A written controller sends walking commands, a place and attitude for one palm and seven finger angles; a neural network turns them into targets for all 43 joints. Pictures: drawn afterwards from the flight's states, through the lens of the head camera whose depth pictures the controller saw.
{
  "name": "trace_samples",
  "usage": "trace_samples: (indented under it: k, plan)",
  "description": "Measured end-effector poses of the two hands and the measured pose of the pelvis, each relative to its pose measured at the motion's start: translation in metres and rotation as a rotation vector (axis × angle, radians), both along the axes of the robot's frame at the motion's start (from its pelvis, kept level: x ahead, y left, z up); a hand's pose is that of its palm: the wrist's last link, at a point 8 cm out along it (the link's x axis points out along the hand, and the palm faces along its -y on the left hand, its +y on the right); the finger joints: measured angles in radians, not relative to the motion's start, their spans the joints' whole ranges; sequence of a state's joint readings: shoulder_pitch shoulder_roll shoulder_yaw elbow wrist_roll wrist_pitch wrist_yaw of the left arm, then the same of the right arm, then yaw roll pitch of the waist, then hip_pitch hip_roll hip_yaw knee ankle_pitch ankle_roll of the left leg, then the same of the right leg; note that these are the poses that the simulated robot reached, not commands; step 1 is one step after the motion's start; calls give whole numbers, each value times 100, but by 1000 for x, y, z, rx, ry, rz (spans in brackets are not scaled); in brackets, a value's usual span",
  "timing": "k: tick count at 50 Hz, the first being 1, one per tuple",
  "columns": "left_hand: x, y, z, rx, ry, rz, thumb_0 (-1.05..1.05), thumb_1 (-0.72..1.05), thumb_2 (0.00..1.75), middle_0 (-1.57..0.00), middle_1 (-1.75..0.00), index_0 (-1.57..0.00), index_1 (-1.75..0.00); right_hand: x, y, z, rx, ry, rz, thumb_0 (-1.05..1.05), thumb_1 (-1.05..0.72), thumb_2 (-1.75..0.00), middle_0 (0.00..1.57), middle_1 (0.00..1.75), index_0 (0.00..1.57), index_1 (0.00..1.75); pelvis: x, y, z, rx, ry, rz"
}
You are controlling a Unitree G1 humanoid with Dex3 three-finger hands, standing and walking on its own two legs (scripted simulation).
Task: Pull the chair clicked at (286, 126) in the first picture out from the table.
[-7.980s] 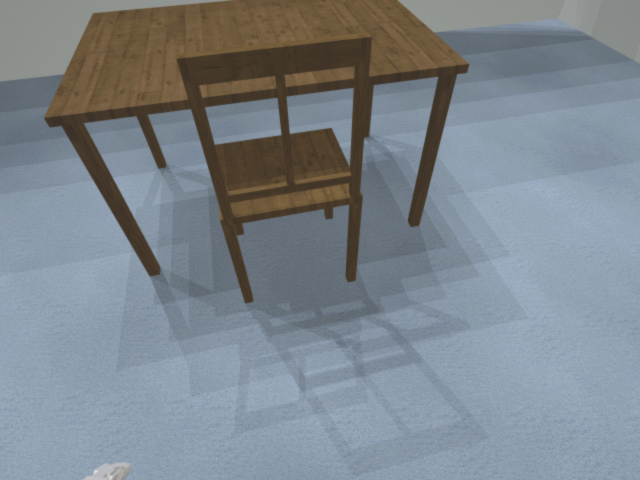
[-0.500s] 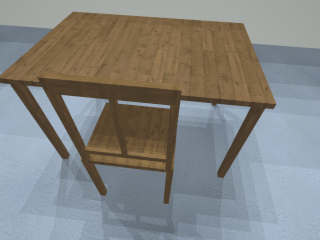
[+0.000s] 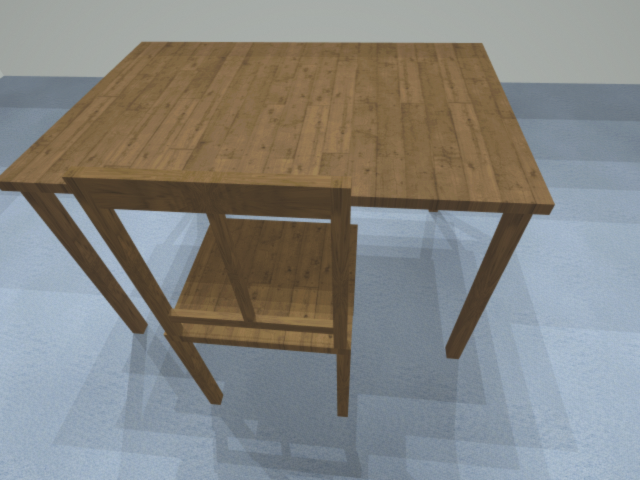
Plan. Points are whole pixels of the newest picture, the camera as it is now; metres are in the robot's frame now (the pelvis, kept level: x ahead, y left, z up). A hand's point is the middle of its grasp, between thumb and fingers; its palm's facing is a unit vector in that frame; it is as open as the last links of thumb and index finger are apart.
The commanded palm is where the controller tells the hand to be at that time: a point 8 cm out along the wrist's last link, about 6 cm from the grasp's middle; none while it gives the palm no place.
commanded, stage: look again from close up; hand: left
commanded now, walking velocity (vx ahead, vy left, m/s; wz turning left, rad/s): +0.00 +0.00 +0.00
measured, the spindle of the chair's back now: (234, 272) +0.47 +0.20 -0.08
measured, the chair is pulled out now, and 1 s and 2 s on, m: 0.00 0.00 0.00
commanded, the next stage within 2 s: raise the hand toward the chair's back in 0.56 s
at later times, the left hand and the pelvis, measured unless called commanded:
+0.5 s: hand out of the picture +0.01 +0.16 -0.16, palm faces +0.01 -0.97 -0.23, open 7.3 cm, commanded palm none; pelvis +0.00 -0.02 +0.00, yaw +0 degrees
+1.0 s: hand (229, 438) +0.18 +0.13 -0.02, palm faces -0.07 -1.00 -0.01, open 8.5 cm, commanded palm +0.11 +0.20 -0.06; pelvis -0.04 -0.02 -0.06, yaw +1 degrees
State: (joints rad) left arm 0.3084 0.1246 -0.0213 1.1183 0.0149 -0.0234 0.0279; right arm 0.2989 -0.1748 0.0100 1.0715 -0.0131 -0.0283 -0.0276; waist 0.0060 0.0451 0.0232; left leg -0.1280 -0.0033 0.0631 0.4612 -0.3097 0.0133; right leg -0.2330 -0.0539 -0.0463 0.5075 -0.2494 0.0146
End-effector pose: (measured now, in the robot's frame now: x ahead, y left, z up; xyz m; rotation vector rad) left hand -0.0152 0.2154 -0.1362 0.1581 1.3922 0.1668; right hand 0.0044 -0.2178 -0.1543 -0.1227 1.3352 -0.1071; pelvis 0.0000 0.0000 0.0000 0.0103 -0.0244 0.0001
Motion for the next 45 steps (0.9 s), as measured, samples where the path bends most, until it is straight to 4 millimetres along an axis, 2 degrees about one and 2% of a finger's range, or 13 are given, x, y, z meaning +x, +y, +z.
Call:
trace_samples:
  k: [8, 15, 21, 34, 36, 38, 42, 45]
  plan:
    - [29, 3, 4, 27, -55, -28, 1, 92, 90, -20, -30, -20, -30, -2, -7, 1, 4, 18, -5, 0, -92, -90, 20, 30, 19, 30, 2, -8, 2, 4, -1, -5]
    - [38, -1, 5, 30, -69, -35, 0, 92, 90, -20, -30, -20, -30, -8, -11, 2, 8, 48, -9, 0, -92, -90, 20, 30, 19, 30, 3, -15, 3, 5, 0, -6]
    - [33, -7, 4, 27, -56, -32, 0, 92, 90, -20, -30, -20, -30, -13, -14, 2, 8, 65, -14, 0, -91, -90, 20, 30, 19, 30, 2, -19, 3, 5, -2, -6]
    - [6, -22, 1, 4, -3, -12, 0, 91, 90, -20, -30, -20, -30, -21, -17, 3, 13, 81, -16, 0, -91, -90, 20, 30, 19, 30, -3, -25, 3, -1, 2, -6]
    - [23, -13, 15, 27, -140, 61, 2, 94, 90, -21, -30, -20, -30, -11, -22, 7, -15, -12, -17, 0, -92, -90, 20, 30, 20, 30, -6, -25, 1, -1, 0, -8]
    - [57, -4, 45, 72, -389, 85, 4, 94, 89, -21, -30, -20, -30, 6, -33, 13, -56, -156, -25, 1, -92, -90, 20, 30, 20, 30, -7, -24, -1, 0, 7, 8]
    - [132, -5, 101, 41, -865, 48, 3, 89, 88, -20, -29, -19, -29, 58, -54, 28, -120, -444, 12, 2, -93, -90, 20, 30, 20, 30, -19, -21, -10, 0, 48, 42]
    - [174, -14, 123, -51, -1174, -35, 2, 83, 86, -19, -28, -18, -29, 100, -67, 45, -159, -643, 55, 1, -92, -90, 20, 30, 20, 30, -28, -22, -26, 8, 116, 30]
